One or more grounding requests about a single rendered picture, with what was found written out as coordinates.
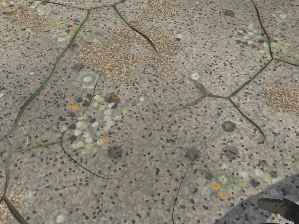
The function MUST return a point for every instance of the robot right hand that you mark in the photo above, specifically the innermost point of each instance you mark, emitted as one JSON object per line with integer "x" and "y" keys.
{"x": 285, "y": 208}

